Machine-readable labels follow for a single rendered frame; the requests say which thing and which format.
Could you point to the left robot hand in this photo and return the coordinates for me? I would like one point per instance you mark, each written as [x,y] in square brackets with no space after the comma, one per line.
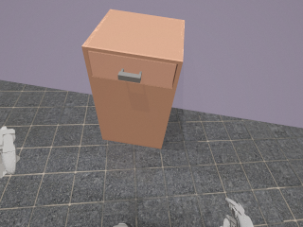
[8,155]

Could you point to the drawer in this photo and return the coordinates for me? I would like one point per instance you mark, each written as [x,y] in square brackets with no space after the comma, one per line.
[157,73]

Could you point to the cabinet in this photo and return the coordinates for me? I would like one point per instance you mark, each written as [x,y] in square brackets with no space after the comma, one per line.
[131,112]

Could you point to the right robot hand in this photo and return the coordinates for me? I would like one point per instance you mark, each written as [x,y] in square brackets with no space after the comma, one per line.
[238,212]

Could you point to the handle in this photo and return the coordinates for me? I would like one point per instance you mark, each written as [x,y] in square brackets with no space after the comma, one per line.
[131,77]

